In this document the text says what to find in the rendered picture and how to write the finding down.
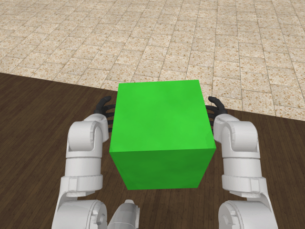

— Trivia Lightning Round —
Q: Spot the right robot hand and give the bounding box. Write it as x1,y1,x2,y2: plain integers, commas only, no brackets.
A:
205,96,228,134

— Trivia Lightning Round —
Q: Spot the left robot thigh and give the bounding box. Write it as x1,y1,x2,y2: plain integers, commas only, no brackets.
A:
107,203,140,229

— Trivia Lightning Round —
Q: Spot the left robot hand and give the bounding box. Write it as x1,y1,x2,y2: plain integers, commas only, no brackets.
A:
93,96,116,132

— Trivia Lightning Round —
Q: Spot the robot left forearm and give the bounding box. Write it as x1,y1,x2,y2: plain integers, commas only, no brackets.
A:
51,114,109,229

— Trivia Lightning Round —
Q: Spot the robot right forearm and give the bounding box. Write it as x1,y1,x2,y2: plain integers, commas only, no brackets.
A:
213,114,278,229

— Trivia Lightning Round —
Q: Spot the carton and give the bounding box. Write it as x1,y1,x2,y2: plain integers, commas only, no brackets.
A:
109,80,216,190

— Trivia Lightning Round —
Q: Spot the robot left upper arm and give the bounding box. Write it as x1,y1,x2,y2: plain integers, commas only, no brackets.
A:
52,200,107,229

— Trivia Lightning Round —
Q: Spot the robot right upper arm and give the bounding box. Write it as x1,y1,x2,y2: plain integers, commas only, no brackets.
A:
218,200,277,229

